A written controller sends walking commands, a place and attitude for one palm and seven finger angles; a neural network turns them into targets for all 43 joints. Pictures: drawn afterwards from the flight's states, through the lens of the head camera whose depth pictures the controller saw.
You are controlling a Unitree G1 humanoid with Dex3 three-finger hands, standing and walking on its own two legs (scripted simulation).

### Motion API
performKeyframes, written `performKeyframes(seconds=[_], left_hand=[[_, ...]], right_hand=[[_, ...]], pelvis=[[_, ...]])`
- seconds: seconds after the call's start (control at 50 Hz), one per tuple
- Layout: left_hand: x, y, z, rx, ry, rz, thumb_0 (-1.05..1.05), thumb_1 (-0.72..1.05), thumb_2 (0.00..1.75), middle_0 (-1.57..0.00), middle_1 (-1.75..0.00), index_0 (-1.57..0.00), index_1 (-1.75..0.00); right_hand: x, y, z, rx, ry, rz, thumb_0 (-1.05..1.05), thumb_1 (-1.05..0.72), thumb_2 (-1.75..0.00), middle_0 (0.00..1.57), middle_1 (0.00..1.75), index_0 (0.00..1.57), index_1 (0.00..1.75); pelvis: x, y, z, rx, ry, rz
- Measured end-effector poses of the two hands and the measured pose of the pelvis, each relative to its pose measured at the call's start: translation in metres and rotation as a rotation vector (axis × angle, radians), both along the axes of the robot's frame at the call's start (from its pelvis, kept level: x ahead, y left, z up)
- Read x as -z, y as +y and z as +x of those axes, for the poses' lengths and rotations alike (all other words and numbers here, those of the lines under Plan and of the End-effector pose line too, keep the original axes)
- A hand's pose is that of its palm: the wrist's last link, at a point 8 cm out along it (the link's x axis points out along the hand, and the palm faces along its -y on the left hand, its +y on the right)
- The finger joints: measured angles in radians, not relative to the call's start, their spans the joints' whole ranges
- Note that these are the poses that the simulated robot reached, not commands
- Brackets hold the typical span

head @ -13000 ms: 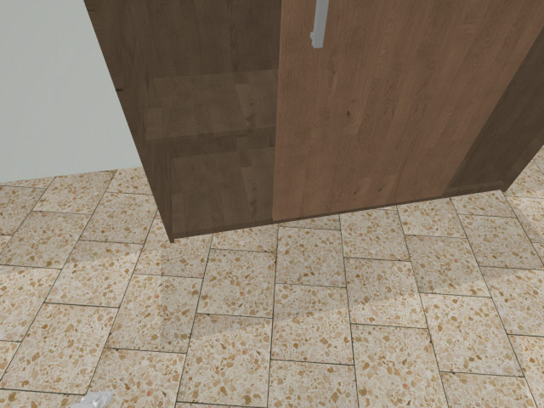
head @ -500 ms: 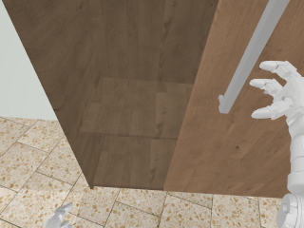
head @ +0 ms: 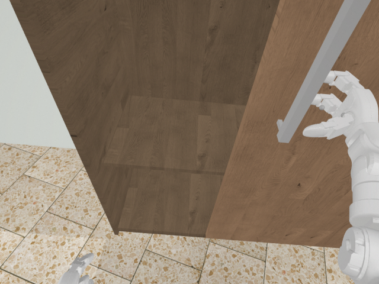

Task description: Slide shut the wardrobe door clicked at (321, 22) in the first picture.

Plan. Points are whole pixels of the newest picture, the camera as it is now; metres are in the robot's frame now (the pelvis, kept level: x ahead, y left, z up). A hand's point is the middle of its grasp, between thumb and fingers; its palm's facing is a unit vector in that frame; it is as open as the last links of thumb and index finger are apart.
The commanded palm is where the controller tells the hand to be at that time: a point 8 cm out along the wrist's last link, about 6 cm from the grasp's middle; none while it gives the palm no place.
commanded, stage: slide the fingers in behind the handle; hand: right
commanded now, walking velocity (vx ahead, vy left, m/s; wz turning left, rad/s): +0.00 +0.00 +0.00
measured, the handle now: (310, 75) +0.46 -0.18 +0.25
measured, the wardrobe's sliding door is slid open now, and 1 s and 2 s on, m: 0.46 0.46 0.45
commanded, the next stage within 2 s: grip the handle and tug to test in 1.78 s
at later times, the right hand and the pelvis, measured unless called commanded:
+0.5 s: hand (315, 111) +0.41 -0.19 +0.21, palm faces +0.00 +1.00 -0.03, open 14.0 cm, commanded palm +0.39 -0.24 +0.21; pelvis +0.00 +0.00 +0.00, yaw +1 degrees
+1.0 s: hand (305, 111) +0.41 -0.17 +0.21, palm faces +0.00 +1.00 -0.03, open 14.0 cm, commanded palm +0.38 -0.22 +0.21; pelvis +0.00 +0.00 +0.00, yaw +0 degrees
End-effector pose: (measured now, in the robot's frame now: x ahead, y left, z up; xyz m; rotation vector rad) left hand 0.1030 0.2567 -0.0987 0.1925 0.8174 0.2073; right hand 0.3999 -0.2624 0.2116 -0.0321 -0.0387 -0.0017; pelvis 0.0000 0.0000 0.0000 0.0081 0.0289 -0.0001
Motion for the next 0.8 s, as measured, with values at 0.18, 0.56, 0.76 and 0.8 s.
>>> performKeyframes(seconds=[0.18,0.56,0.76,0.8], left_hand=[[0.004,0.008,-0.017,-0.025,0.042,0.009,0.01,0.91,0.89,-0.20,-0.30,-0.20,-0.30],[-0.007,-0.012,0.023,0.028,-0.076,-0.032,0.01,0.91,0.89,-0.20,-0.30,-0.20,-0.30],[-0.010,-0.014,0.035,0.046,-0.090,-0.030,0.01,0.91,0.89,-0.20,-0.30,-0.20,-0.30],[-0.010,-0.014,0.035,0.043,-0.090,-0.031,0.01,0.91,0.89,-0.20,-0.30,-0.20,-0.30]], right_hand=[[0.001,0.001,0.000,0.004,-0.012,-0.003,-0.01,0.50,-0.30,0.35,1.23,0.32,1.21],[0.004,0.015,-0.013,-0.003,-0.019,0.007,-0.01,0.51,-0.30,0.30,1.20,0.30,1.20],[0.003,0.025,-0.013,-0.008,-0.014,0.007,-0.01,0.51,-0.30,0.30,1.20,0.30,1.20],[0.002,0.027,-0.013,-0.010,-0.022,0.009,-0.01,0.51,-0.30,0.30,1.20,0.30,1.20]], pelvis=[[0.000,-0.001,0.000,-0.002,0.001,0.000],[0.000,-0.002,0.000,-0.005,-0.015,-0.002],[0.000,-0.001,0.001,0.001,-0.018,-0.002],[-0.001,-0.001,0.001,-0.001,-0.019,-0.003]])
